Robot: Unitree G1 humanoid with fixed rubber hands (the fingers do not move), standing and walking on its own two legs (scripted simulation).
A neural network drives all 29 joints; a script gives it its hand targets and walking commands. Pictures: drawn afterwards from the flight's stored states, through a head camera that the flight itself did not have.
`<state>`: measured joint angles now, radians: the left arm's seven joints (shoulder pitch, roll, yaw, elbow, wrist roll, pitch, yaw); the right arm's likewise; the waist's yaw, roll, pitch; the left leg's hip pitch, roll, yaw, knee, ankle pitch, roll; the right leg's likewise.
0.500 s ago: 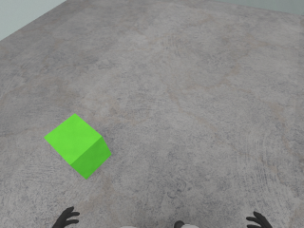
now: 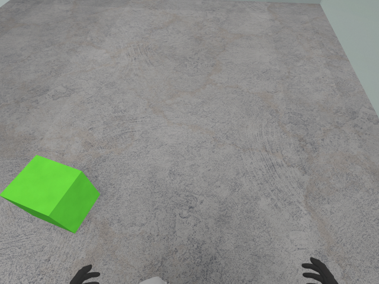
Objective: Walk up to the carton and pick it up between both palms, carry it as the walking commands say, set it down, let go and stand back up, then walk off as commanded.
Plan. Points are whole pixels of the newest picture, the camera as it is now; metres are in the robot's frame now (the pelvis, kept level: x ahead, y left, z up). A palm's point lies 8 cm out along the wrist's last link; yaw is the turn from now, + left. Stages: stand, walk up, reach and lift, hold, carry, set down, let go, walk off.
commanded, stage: walk off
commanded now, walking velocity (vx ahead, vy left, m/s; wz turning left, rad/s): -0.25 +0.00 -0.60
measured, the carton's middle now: (55, 194) +0.55 +0.74 -0.63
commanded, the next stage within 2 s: stand in 1.52 s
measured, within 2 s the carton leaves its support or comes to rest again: neither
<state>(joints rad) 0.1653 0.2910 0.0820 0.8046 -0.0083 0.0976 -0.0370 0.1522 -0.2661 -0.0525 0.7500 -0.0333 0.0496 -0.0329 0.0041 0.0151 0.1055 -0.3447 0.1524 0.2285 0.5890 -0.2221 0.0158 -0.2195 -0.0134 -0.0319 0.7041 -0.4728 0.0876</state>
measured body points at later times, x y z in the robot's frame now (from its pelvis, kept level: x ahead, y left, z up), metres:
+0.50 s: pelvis -0.13 +0.03 +0.00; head -0.08 +0.02 +0.45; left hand +0.05 +0.26 -0.12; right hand -0.09 -0.28 -0.11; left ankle -0.15 +0.14 -0.73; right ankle -0.06 -0.13 -0.73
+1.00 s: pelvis -0.28 +0.08 -0.01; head -0.26 +0.04 +0.44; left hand -0.03 +0.24 -0.12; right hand -0.36 -0.22 -0.13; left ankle -0.15 +0.14 -0.72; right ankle -0.38 +0.00 -0.73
